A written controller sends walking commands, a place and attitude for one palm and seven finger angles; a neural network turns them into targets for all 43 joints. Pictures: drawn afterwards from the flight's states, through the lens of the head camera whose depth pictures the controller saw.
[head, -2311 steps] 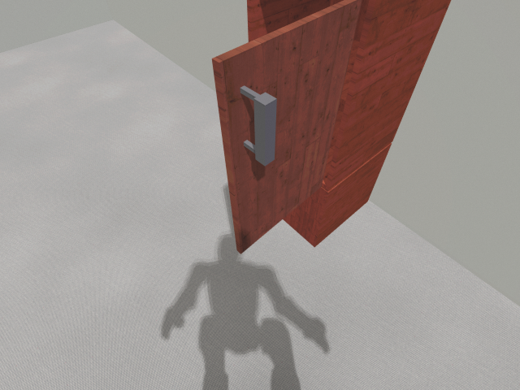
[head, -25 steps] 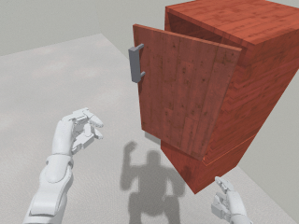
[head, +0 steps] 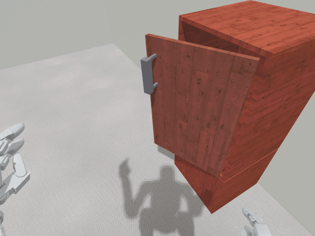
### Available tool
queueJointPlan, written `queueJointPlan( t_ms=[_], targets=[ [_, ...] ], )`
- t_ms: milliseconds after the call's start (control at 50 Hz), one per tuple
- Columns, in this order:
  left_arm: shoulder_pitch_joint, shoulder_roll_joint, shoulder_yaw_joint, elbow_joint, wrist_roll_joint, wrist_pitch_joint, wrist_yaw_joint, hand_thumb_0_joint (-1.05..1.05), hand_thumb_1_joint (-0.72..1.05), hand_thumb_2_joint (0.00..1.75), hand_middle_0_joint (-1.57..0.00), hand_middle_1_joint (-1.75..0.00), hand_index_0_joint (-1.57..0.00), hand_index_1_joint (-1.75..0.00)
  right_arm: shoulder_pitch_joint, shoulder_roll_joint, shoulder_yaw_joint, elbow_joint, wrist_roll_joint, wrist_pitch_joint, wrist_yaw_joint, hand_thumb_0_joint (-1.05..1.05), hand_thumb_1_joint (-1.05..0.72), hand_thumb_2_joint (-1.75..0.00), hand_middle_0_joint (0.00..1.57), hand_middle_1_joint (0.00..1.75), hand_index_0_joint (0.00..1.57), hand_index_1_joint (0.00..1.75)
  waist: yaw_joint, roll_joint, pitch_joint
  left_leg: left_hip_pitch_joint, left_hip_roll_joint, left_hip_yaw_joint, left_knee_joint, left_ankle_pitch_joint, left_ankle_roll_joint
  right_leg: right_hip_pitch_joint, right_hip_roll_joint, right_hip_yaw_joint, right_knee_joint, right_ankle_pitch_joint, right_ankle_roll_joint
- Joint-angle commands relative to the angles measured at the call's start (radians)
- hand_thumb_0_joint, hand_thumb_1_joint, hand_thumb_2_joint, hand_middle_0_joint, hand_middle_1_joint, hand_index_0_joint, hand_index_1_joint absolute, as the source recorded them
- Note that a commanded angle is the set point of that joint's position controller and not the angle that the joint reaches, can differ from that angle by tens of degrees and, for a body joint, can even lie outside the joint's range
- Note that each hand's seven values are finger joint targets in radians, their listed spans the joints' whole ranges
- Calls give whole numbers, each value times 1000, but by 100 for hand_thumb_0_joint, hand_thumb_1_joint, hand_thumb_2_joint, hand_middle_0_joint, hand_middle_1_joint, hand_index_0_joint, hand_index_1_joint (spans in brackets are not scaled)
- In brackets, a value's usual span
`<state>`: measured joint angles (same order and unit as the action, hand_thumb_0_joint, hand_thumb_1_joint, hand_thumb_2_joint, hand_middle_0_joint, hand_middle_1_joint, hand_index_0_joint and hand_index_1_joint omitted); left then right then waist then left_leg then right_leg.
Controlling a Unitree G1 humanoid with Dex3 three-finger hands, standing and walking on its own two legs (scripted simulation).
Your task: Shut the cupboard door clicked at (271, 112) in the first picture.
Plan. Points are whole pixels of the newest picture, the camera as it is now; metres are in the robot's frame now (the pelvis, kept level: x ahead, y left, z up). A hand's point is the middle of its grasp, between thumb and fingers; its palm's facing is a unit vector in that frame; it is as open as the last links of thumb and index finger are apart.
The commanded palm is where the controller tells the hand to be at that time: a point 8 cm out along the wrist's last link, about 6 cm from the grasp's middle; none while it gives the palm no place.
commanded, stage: draw the hand back to the body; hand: left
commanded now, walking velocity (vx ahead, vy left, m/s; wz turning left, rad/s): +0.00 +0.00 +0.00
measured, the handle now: (151, 73) +0.64 +0.11 +0.12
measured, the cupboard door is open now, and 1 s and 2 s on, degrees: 25 25 25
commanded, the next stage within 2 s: step back with the hand held close in 0.30 s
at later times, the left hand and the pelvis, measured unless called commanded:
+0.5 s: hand (33, 170) +0.18 +0.27 +0.16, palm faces +0.47 -0.77 -0.43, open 7.4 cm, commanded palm +0.13 +0.30 +0.17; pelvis -0.01 +0.00 +0.00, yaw +0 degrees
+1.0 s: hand (4, 200) +0.13 +0.30 +0.15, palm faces +0.45 -0.75 -0.48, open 7.4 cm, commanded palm +0.07 +0.32 +0.17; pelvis -0.08 +0.02 -0.02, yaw -1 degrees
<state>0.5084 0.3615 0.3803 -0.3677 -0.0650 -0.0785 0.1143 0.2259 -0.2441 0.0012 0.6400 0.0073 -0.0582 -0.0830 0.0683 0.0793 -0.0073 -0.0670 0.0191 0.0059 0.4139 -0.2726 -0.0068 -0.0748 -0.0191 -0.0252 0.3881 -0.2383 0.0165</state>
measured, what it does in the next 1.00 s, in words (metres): shifts its weight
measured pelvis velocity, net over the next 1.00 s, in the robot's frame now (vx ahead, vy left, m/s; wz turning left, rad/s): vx -0.08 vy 0.02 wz -0.01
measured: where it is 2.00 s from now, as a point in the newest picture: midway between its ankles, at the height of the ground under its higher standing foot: outside the picture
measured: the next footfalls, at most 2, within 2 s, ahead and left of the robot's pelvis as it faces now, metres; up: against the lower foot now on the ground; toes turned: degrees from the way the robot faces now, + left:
left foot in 1.60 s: -0.08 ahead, +0.14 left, +0.00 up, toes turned +7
right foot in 1.90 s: -0.28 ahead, -0.06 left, +0.00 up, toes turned -4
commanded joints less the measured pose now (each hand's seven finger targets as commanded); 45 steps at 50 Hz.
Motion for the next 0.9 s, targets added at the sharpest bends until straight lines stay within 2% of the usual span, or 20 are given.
queueJointPlan(
  t_ms=[0, 40, 80, 180, 260, 360, 400, 420, 440, 460, 480, 520, 580, 640, 660, 680, 760, 780, 860, 880],
  targets=[
    [-198, 131, 29, -173, 12, -68, 21, 0, 90, 90, -20, -30, -20, -30, -144, -89, -25, -150, 1, -84, -12, 0, -90, -90, 20, 30, 20, 30, -33, -26, 42, -53, -8, 32, -73, 215, 20, -65, 21, -35, -63, 124, -9],
    [-217, 131, 27, -161, 14, -70, 23, 0, 90, 90, -20, -30, -20, -30, -147, -91, -29, -149, 3, -86, -18, 0, -90, -90, 20, 30, 20, 30, -32, -74, 23, -39, -11, 32, -79, 182, 25, -66, 24, -35, -68, 87, -8],
    [-211, 151, 47, -167, 13, -75, 24, 0, 90, 90, -20, -30, -20, -30, -151, -89, -28, -151, 1, -88, -20, 0, -90, -90, 20, 30, 20, 30, -19, -73, -10, -36, -14, 29, -85, 180, 27, -37, 19, -30, -66, 86, -10],
    [-163, 191, 94, -239, 15, -85, 28, 0, 90, 90, -20, -30, -20, -30, -162, -72, -18, -158, -8, -96, -15, 0, -90, -90, 20, 30, 20, 30, 4, 28, -94, -32, -21, 30, -71, 245, 18, 39, 13, -24, -43, 167, -17],
    [-136, 200, 110, -227, 14, -80, 26, 0, 90, 90, -20, -30, -20, -30, -165, -70, -13, -150, -8, -99, -11, 0, -90, -90, 20, 30, 20, 30, 3, 42, -39, -51, -17, 32, -67, 254, 10, 23, 19, -25, -55, 177, -20],
    [-129, 164, 89, -161, 6, -67, 14, 0, 90, 90, -20, -30, -20, -30, -160, -73, -17, -151, -4, -87, -11, 0, -90, -90, 20, 30, 20, 30, -8, -54, 20, -61, -7, 35, -78, 223, 14, -13, 24, -29, -70, 138, -15],
    [-141, 155, 79, -169, 5, -70, 12, 0, 90, 90, -20, -30, -20, -30, -162, -71, -19, -157, -2, -84, -12, 0, -90, -90, 20, 30, 20, 30, -9, -33, 8, -52, -7, 39, -80, 210, 17, -19, 22, -26, -68, 123, -13],
    [-243, 279, 183, -217, 8, -106, 18, 0, 90, 90, -20, -30, -20, -30, -152, -118, -33, -185, 5, -64, -6, 0, -90, -90, 20, 30, 20, 30, -41, -31, 26, -142, 11, 19, -25, 139, 35, -90, -25, 47, -98, 162, -20],
    [-136, 208, 126, -144, 6, -110, 11, 0, 90, 90, -20, -30, -20, -30, -151, -99, -32, -173, 4, -52, -8, 0, -90, -90, 20, 30, 20, 30, -45, -83, 6, -135, 6, 11, 7, 132, 36, -111, -57, 58, -99, 171, -28],
    [-122, 218, 127, -155, 10, -110, 10, 0, 90, 90, -20, -30, -20, -30, -162, -103, -35, -175, 2, -46, -8, 0, -90, -90, 20, 30, 20, 30, -42, -98, 6, -131, 1, 10, 24, 143, 35, -123, -70, 69, -101, 205, -33],
    [-97, 185, 94, -148, 11, -112, 8, 0, 90, 90, -20, -30, -20, -30, -162, -89, -29, -179, 3, -38, -5, 0, -90, -90, 20, 30, 20, 30, -48, -116, -22, -128, 1, 19, 43, 157, 33, -126, -85, 70, -89, 222, -35],
    [-63, 201, 106, -177, 9, -117, 18, 0, 90, 90, -20, -30, -20, -30, -148, -95, -38, -183, 6, -22, -6, 0, -90, -90, 20, 30, 20, 30, -52, -99, -87, -122, 5, 19, 71, 197, 30, -115, -101, 77, -55, 278, -42],
    [-23, 237, 142, -241, 8, -120, 32, 0, 90, 90, -20, -30, -20, -30, -143, -99, -46, -202, 8, -1, -15, 0, -90, -90, 20, 30, 20, 30, -54, -77, -186, -112, 23, 8, 78, 360, 23, -56, -98, 43, 40, 446, -35],
    [1, 270, 178, -304, 4, -119, 45, 0, 90, 90, -20, -30, -20, -30, -141, -102, -52, -228, 10, 21, -23, 0, -90, -90, 20, 30, 20, 30, -55, -54, -229, -123, 40, -1, 77, 471, 22, -34, -74, 31, 103, 520, -20],
    [8, 305, 211, -323, 6, -120, 49, 0, 90, 90, -20, -30, -20, -30, -149, -107, -53, -229, 9, 25, -28, 0, -90, -90, 20, 30, 20, 30, -49, -28, -244, -131, 48, -13, 70, 503, 22, -16, -69, 26, 126, 534, -18],
    [20, 284, 198, -324, 2, -120, 50, 0, 90, 90, -20, -30, -20, -30, -142, -100, -51, -238, 11, 30, -29, 0, -90, -90, 20, 30, 20, 30, -53, -30, -237, -151, 56, -21, 65, 519, 22, -16, -62, 21, 146, 521, -14],
    [51, 295, 226, -310, 4, -127, 55, 0, 90, 90, -20, -30, -20, -30, -138, -119, -60, -242, 5, 33, -29, 0, -90, -90, 20, 30, 20, 30, -46, 27, -197, -263, 88, -55, 16, 419, 36, -7, -30, 23, 183, 411, -4],
    [48, 261, 196, -304, 2, -130, 53, 0, 90, 90, -20, -30, -20, -30, -131, -112, -54, -244, 6, 32, -28, 0, -90, -90, 20, 30, 20, 30, -53, 27, -171, -306, 95, -63, 1, 378, 39, -7, -25, 22, 194, 374, -2],
    [28, 257, 205, -259, 18, -144, 55, 0, 90, 90, -20, -30, -20, -30, -120, -134, -59, -237, 5, 17, -24, 0, -90, -90, 20, 30, 20, 30, -51, 45, -96, -524, 120, -88, -66, 22, 72, 50, -4, 35, 230, 240, 5],
    [11, 224, 168, -257, 18, -148, 53, 0, 90, 90, -20, -30, -20, -30, -114, -125, -52, -241, 9, 14, -23, 0, -90, -90, 20, 30, 20, 30, -60, 33, -69, -569, 119, -87, -74, -64, 75, 46, -8, 41, 238, 218, 4]
  ],
)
